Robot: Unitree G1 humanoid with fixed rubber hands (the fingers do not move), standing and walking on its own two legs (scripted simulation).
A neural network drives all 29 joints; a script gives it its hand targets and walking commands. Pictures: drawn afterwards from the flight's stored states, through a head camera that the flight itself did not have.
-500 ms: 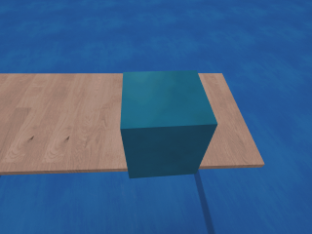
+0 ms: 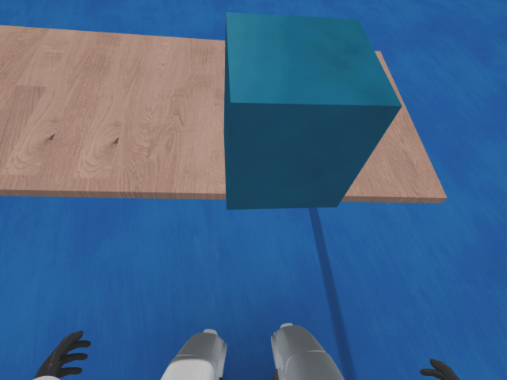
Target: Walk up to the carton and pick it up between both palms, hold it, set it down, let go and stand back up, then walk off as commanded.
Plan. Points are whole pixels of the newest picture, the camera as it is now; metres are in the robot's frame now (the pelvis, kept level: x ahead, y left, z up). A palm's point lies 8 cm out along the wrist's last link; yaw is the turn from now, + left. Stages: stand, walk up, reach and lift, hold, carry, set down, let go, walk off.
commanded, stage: walk off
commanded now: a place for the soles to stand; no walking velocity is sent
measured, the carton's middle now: (287, 121) +0.49 -0.05 +0.10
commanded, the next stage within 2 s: stand in 1.10 s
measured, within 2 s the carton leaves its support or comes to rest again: neither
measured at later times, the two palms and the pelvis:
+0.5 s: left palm out of the picture -0.06 +0.28 -0.08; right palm out of the picture -0.09 -0.36 -0.07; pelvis -0.15 -0.03 +0.02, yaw -4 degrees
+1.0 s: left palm out of the picture -0.08 +0.27 -0.07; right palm out of the picture -0.12 -0.36 -0.07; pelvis -0.16 -0.05 +0.03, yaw -1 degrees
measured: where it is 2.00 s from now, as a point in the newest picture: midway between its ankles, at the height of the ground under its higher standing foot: outside the picture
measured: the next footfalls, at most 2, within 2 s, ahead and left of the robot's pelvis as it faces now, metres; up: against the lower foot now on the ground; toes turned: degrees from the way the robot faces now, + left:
right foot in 0.36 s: -0.14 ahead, -0.16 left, +0.00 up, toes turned -1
left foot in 0.64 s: -0.08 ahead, +0.07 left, +0.00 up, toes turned -6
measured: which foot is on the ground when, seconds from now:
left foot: down 0.00-0.40, up 0.42-0.62, down 0.64-1.00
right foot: up 0.00-0.34, down 0.36-0.68, up 0.70-0.92, down 0.94-1.00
